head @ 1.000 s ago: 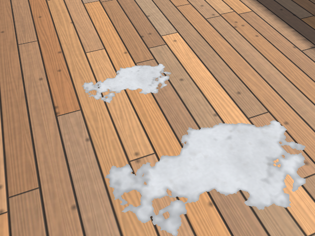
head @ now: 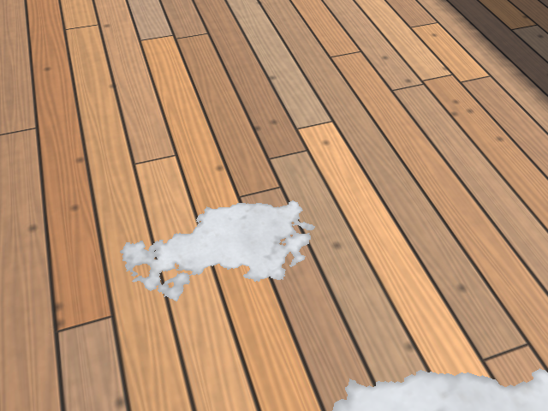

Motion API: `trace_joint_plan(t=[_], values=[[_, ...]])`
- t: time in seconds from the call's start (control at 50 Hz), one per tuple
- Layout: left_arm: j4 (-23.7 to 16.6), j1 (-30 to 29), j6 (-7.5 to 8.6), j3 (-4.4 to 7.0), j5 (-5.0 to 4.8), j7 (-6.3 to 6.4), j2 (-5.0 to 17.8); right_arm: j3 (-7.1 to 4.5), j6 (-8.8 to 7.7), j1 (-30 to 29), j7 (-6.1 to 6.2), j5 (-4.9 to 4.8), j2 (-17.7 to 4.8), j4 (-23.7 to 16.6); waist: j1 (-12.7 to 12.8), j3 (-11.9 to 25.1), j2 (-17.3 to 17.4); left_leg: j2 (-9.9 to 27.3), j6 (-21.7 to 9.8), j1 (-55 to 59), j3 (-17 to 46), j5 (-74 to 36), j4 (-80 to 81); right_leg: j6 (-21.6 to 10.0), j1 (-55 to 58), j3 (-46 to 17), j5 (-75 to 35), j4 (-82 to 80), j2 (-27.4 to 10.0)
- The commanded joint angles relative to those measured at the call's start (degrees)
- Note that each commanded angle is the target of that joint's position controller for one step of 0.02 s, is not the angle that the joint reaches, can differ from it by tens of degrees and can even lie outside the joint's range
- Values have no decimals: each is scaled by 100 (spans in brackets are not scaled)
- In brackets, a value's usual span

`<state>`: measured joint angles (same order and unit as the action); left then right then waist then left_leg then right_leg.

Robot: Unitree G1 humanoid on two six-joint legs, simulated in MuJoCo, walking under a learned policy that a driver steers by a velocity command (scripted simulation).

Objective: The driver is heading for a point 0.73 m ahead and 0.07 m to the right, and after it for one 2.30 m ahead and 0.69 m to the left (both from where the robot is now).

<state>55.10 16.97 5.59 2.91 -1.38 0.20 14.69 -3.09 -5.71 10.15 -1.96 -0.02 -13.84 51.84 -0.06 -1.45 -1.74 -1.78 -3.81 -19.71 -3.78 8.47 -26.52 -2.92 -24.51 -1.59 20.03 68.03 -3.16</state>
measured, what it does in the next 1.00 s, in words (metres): walks ahead: right foot, then left foot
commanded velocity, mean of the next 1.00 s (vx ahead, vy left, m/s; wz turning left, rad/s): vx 0.49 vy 0.00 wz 0.01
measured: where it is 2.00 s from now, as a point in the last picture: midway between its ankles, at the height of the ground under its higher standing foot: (280, 330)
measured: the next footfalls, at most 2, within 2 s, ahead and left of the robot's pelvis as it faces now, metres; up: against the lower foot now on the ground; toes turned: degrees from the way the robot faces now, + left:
right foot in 0.42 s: +0.41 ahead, -0.15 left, +0.00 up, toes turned -3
left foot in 0.98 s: +0.72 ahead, +0.09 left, +0.00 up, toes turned +3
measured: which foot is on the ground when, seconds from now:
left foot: down 0.00-0.42, up 0.44-0.96, down 0.98-1.00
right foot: up 0.00-0.40, down 0.42-1.00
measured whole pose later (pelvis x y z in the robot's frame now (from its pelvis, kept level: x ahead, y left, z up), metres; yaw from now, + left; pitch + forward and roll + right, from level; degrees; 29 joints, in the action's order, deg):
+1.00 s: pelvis +0.55 -0.02 -0.01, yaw +1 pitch +2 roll -2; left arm 58.6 22.0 3.1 3.9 -0.2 1.0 14.5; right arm -3.2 -5.5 0.4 -2.3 -0.2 -13.4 49.7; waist 2.8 -1.3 0.9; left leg 1.3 -3.6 -28.7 -1.6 1.2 -28.8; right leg 0.6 2.5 4.1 25.7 23.9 -0.2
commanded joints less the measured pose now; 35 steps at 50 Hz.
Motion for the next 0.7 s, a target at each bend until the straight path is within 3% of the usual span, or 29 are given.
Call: trace_joint_plan(t=[0.02, 0.08, 0.12, 0.2, 0.32, 0.38, 0.4, 0.42, 0.44, 0.46, 0.48, 0.5, 0.52, 0.54, 0.56, 0.6, 0.66, 0.7], values=[[-279, 270, -56, 138, 32, 58, 309, -71, -93, 116, -19, 46, -449, -140, 118, 349, 673, 1438, -927, 838, 1633, -420, 1738, -22, -845, -227, -534, -141, -557], [-448, -156, -134, 173, 83, 89, 332, -129, -111, 429, 78, 39, -710, 23, 105, 82, 509, 1430, -1018, 818, 1302, -903, 1968, 138, -1320, -179, -1145, -808, -621], [-590, -595, -122, 184, 117, 81, 322, -130, -73, 648, 152, 23, -746, 105, -2, 3, 446, 1411, -963, 1056, 1168, -1093, 2003, 221, -1664, -160, -1715, -1444, -614], [-793, -1354, -70, 127, 86, -1, 181, -119, -22, 974, 220, -32, -796, 224, -233, -132, 492, 1243, -767, 1273, 796, -1022, 2045, 234, -1520, 34, -2626, -2759, -411], [-1132, -2217, 7, 54, 15, -193, 201, -169, 112, 1474, 254, -87, -880, 514, -466, -405, 509, 1616, -734, 2274, 813, -1112, 1652, 99, -1664, 121, -2189, -3679, -219], [-1110, -1850, 60, 125, 9, -256, 423, -226, 180, 1291, 281, -106, -995, 515, -144, -152, 671, 1720, -582, 2508, 790, -2330, 1077, -140, -867, 282, -1594, -3907, 14], [-953, -1292, 70, 215, 28, -243, 577, -228, 205, 1133, 282, -113, -1011, 481, 189, 189, 703, 1565, -478, 2417, 630, -3287, 449, -262, -12, 468, -1595, -4019, 225], [-633, -288, 67, 365, 48, -204, 867, -173, 223, 1070, 277, -88, -870, 433, 614, 803, 584, 1235, -311, 1937, 398, -3533, -707, -450, 1419, 451, -1741, -3979, 257], [-436, 778, 45, 481, 118, -139, 1345, -73, 208, 1163, 276, 36, -663, 285, 873, 1712, -245, 817, -92, 610, 107, -1639, -2671, -849, 3247, -990, -1811, -3885, -958], [-332, 926, 38, 492, 127, -194, 1541, 133, 68, 1864, 200, -22, 112, 320, 443, 2347, -1717, -225, 182, -1524, 487, 2296, -4364, -1712, 4843, -3722, -696, -4739, -2027], [-392, 749, 52, 339, 80, -196, 972, -15, -64, 1433, 174, -166, -572, 352, 620, 2003, -1015, 109, 67, -2139, 1135, 2396, -4990, -1461, 4580, -3750, -185, -5031, -1834], [-496, 234, 64, 266, 73, -173, 751, -84, -143, 877, 159, -267, -827, 171, 542, 1232, -722, 392, -27, -2416, 990, 1856, -4997, -1203, 3809, -2865, -516, -5114, -1659], [-593, -228, 66, 215, 106, -178, 646, -89, -153, 608, 201, -242, -789, 129, 351, 835, -178, 692, -17, -2162, 841, 1312, -4737, -1087, 2954, -2224, -1146, -5269, -1457], [-618, -480, 73, 175, 150, -197, 495, -132, -113, 485, 235, -152, -737, 121, 195, 524, -38, 857, 12, -1921, 800, 1009, -4400, -1033, 2284, -1753, -1581, -5448, -1250], [-590, -549, 88, 135, 203, -209, 386, -144, -35, 623, 236, -129, -630, 142, 11, 484, -182, 996, 16, -1571, 842, 804, -4195, -989, 1915, -1460, -1747, -5615, -1119], [-485, -425, 113, 140, 177, -206, 406, -139, 94, 758, 252, -121, -415, 184, -103, 371, -219, 1053, 79, -1392, 774, 682, -3848, -1054, 1587, -1122, -1935, -5879, -1007], [-357, -163, 110, 197, 171, -104, 652, -164, 164, 215, 276, -54, -436, -4, -50, 79, -95, 1109, 244, -1935, 728, 25, -3083, -1104, 1573, -830, -2159, -6124, -1008], [-287, 6, 68, 192, 155, -45, 666, -167, 153, -162, 256, -26, -408, -122, 35, -3, -101, 1082, 313, -2140, 694, -580, -2454, -1021, 1696, -625, -2209, -6179, -933]])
